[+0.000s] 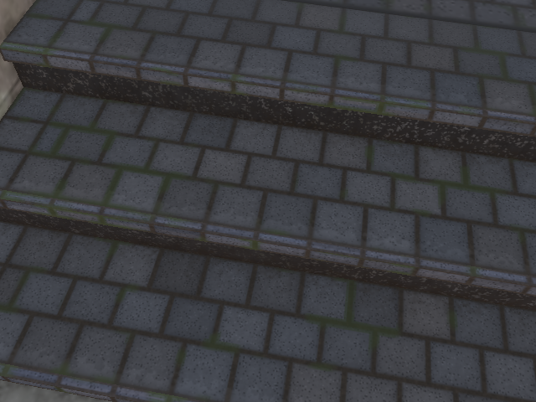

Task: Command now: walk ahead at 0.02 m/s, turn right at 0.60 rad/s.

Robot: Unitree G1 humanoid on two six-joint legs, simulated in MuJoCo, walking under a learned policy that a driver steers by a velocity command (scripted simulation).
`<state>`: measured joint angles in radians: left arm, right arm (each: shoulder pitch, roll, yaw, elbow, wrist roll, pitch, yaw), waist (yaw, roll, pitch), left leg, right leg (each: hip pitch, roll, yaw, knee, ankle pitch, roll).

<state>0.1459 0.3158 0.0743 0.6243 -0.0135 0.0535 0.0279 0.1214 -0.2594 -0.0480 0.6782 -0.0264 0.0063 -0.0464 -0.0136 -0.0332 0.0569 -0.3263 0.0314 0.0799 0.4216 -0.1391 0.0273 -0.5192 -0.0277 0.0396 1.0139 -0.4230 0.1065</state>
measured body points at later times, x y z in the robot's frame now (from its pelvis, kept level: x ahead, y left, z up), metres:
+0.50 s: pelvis -0.01 -0.04 +0.00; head +0.01 -0.08 +0.45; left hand +0.23 +0.18 -0.07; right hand +0.09 -0.35 -0.10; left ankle +0.04 +0.10 -0.70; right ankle -0.02 -0.14 -0.74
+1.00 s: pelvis -0.03 -0.03 +0.00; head -0.01 -0.04 +0.45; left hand +0.20 +0.16 -0.11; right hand +0.02 -0.31 -0.11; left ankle +0.03 +0.08 -0.74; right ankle -0.10 -0.15 -0.74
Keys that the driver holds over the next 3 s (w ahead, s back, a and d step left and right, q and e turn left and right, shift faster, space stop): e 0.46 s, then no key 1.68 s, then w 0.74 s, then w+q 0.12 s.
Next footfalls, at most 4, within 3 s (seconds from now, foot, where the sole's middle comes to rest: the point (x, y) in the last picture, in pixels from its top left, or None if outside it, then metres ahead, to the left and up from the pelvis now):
0.16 right None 0.02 -0.14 -0.78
0.62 left None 0.06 0.07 -0.78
0.94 right None -0.06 -0.17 -0.78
2.82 right None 0.21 -0.26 -0.78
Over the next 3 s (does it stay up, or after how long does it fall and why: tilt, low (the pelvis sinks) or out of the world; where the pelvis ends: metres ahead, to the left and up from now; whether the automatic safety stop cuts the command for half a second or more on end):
stays up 0.21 -0.16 -0.01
